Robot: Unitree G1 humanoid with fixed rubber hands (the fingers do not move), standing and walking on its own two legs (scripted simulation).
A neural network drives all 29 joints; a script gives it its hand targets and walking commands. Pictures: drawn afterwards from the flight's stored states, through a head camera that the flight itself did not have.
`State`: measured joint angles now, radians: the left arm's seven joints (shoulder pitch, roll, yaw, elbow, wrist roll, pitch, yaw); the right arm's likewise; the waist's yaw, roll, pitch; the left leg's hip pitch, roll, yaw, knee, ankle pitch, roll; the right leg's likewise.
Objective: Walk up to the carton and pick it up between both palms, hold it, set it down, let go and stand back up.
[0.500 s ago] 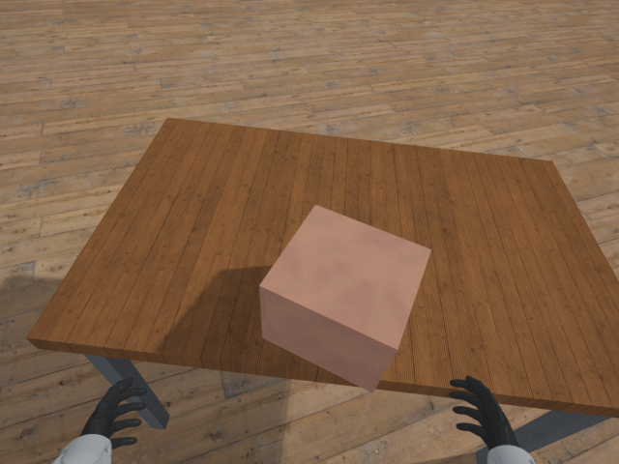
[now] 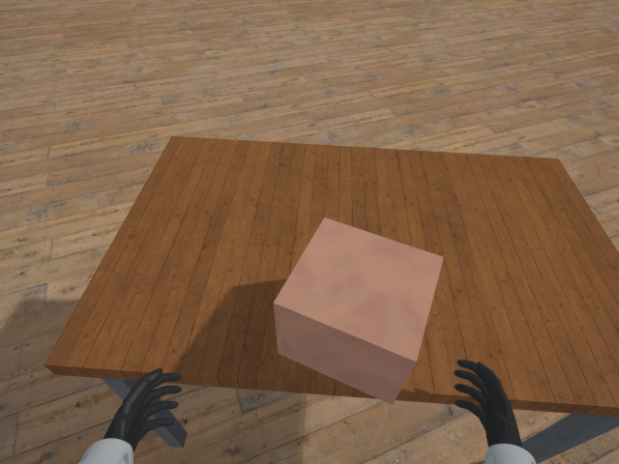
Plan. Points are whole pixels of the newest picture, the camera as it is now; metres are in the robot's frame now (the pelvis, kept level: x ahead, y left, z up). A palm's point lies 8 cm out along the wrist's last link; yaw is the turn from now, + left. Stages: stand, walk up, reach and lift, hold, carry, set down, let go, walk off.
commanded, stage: reach and lift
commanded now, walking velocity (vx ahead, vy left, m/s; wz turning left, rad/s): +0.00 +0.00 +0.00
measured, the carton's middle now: (357, 307) +0.35 -0.04 -0.05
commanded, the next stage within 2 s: none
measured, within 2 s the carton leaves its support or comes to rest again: neither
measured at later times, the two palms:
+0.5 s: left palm (103, 452) +0.14 +0.26 -0.02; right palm out of the picture +0.12 -0.17 -0.02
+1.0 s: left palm (103, 426) +0.16 +0.26 +0.00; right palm out of the picture +0.13 -0.16 +0.00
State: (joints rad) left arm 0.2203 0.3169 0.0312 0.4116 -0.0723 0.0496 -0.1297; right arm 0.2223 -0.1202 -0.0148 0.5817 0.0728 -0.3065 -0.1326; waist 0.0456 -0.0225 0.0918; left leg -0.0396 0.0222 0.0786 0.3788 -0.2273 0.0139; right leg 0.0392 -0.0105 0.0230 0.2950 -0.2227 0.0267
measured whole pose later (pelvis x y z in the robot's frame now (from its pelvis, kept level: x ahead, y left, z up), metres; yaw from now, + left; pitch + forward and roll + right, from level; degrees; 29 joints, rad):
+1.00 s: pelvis -0.01 +0.01 -0.01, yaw +0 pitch -7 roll -2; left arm 0.38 0.50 -0.04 0.06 -0.26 -0.10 -0.20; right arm 0.55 0.06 0.07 0.05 0.09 -0.27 -0.33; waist 0.06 -0.02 0.15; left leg -0.09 0.03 0.08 0.48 -0.27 0.03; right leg 0.00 -0.01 0.02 0.36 -0.24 0.03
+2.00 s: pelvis +0.00 +0.01 +0.00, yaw -3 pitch -5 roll -1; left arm -0.07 0.40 0.02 0.09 -0.25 0.24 -0.17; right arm 0.18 -0.06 0.05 -0.06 0.21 0.10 -0.37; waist -0.04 -0.02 0.10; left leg -0.05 0.03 0.11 0.37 -0.23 0.02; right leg 0.02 -0.01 0.04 0.25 -0.18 0.04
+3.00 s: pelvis -0.03 +0.00 +0.00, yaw -1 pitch +2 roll -2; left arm -0.81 0.36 -0.03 0.98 -0.19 0.12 -0.11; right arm -0.54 -0.02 -0.01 0.68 0.25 0.08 -0.34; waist -0.17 -0.03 -0.02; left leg -0.28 0.03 0.06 0.42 -0.19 0.02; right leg -0.20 0.00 0.00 0.31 -0.15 0.03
